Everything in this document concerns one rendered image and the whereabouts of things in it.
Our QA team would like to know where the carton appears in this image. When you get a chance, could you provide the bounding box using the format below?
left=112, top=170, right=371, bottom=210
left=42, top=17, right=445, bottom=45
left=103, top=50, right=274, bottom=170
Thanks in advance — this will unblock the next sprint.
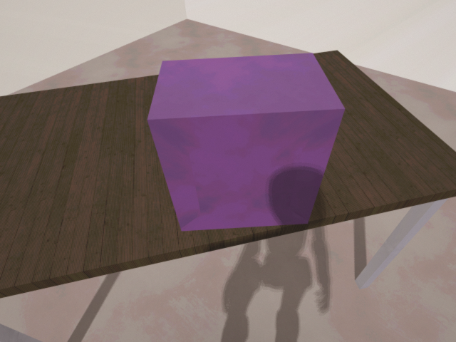
left=147, top=53, right=345, bottom=231

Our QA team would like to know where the table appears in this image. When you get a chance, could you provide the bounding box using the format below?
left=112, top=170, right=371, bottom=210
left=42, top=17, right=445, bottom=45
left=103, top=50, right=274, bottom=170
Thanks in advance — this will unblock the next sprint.
left=0, top=50, right=456, bottom=342

